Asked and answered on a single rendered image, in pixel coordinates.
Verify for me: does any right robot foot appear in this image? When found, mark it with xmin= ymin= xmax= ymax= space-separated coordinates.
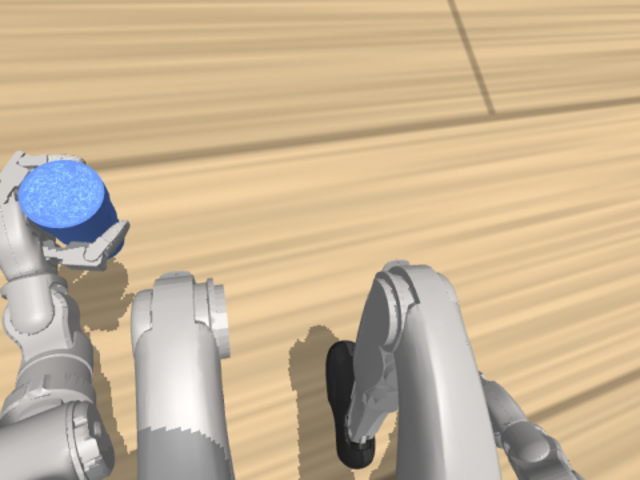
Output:
xmin=326 ymin=340 xmax=375 ymax=469

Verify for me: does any left robot arm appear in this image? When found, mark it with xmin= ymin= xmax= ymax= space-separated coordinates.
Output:
xmin=0 ymin=272 xmax=115 ymax=480

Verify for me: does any right robot hand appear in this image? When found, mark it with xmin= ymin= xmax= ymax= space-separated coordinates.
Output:
xmin=479 ymin=371 xmax=530 ymax=449

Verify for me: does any cup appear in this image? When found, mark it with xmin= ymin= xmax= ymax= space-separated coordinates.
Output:
xmin=18 ymin=160 xmax=125 ymax=259

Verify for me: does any right robot arm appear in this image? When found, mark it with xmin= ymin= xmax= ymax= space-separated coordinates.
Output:
xmin=501 ymin=421 xmax=585 ymax=480

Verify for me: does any left robot hand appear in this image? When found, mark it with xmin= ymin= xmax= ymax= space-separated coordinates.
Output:
xmin=0 ymin=151 xmax=130 ymax=281

